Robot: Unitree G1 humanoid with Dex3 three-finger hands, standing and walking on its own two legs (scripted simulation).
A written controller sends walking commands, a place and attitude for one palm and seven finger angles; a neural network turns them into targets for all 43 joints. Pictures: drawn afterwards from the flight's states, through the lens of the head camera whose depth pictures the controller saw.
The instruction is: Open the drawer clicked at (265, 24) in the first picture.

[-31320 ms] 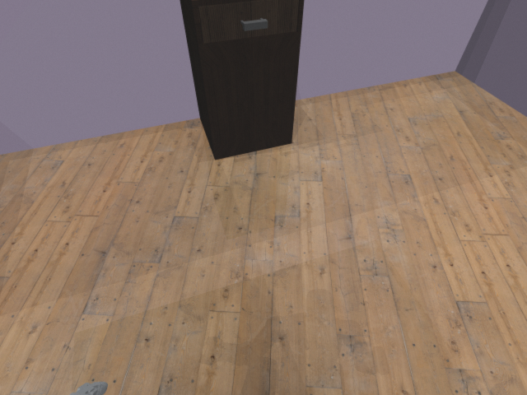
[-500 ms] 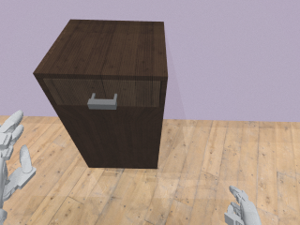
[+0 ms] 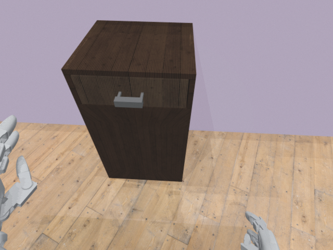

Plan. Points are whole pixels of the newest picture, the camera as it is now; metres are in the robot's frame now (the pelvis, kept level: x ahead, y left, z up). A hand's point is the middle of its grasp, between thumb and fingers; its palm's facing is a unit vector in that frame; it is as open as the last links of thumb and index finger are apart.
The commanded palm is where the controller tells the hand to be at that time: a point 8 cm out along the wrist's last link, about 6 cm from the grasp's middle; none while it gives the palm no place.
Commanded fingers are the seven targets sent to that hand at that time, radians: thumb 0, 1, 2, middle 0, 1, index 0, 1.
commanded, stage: step back with the hand held close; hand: left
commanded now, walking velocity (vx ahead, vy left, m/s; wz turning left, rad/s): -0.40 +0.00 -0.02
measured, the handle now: (129, 98) +0.63 +0.19 -0.03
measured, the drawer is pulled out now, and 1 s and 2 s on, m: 0.00 0.00 0.00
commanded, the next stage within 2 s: stop stepping back and stand still in 0.56 s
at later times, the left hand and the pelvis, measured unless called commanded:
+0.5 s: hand out of the picture +0.08 +0.21 +0.16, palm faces +0.26 -0.84 -0.48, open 7.4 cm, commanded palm +0.02 +0.26 +0.19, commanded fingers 0.00 0.90 0.90 -0.20 -0.30 -0.20 -0.30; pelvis -0.13 -0.01 +0.00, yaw -3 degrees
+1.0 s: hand out of the picture -0.07 +0.26 +0.16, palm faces +0.42 -0.81 -0.40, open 7.4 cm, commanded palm -0.12 +0.28 +0.19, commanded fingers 0.00 0.90 0.90 -0.20 -0.30 -0.20 -0.30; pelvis -0.26 +0.00 +0.01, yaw -1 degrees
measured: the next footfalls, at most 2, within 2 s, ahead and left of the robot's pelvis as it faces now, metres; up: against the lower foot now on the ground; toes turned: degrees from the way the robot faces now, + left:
left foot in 0.16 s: +0.03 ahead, +0.12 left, +0.00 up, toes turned +0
right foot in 0.38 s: -0.10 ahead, -0.09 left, +0.00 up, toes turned -1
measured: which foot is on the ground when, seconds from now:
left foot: up 0.00-0.14, down 0.16-0.44, up 0.46-0.70, down 0.72-1.00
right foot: down 0.00-0.20, up 0.22-0.36, down 0.38-0.76, up 0.78-0.90, down 0.92-1.00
